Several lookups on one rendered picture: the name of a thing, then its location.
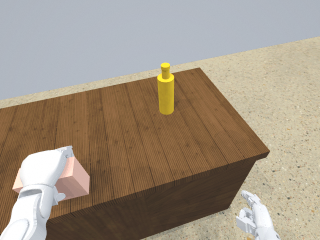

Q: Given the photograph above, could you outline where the robot right forearm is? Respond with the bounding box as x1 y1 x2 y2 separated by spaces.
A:
254 227 281 240

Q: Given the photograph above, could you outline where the sponge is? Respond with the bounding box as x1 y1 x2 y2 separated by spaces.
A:
12 156 90 201

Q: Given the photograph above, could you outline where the robot right hand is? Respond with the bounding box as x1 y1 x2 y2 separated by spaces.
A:
236 190 274 236

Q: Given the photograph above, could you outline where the robot left forearm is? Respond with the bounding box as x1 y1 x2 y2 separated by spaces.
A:
0 184 55 240

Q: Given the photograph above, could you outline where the table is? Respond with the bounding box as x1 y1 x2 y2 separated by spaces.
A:
0 67 270 240

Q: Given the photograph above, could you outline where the robot left hand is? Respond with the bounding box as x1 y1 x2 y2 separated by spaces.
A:
19 145 74 206

